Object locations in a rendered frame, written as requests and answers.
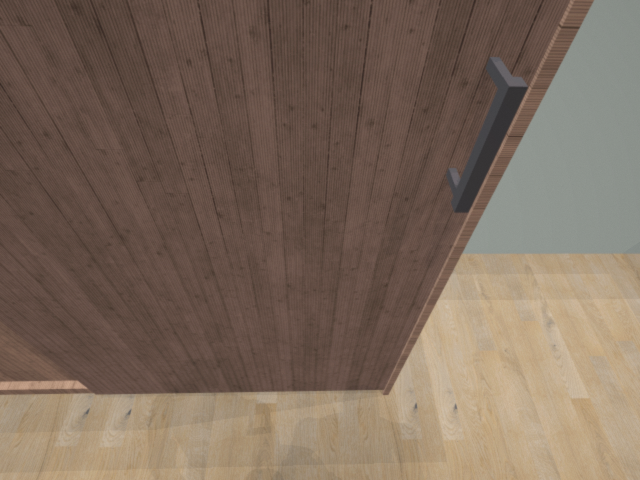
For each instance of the wardrobe door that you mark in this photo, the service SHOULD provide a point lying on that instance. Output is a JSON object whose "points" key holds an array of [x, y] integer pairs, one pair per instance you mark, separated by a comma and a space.
{"points": [[20, 361], [208, 196]]}

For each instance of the handle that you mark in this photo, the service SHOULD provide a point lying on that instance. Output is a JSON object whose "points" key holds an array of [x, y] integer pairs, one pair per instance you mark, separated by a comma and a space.
{"points": [[508, 97]]}

